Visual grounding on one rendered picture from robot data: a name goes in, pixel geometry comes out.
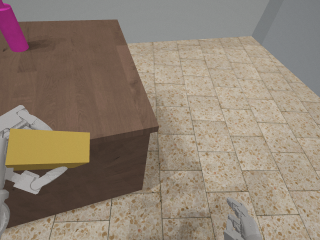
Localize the table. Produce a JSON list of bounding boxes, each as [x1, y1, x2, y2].
[[0, 19, 159, 229]]

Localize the robot left forearm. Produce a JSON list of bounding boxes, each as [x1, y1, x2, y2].
[[0, 189, 10, 239]]

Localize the right robot hand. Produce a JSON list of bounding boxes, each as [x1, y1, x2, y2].
[[223, 197, 263, 240]]

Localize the sponge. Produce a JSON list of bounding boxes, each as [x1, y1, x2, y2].
[[5, 128, 90, 171]]

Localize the left robot hand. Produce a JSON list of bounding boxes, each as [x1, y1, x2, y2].
[[0, 105, 68, 195]]

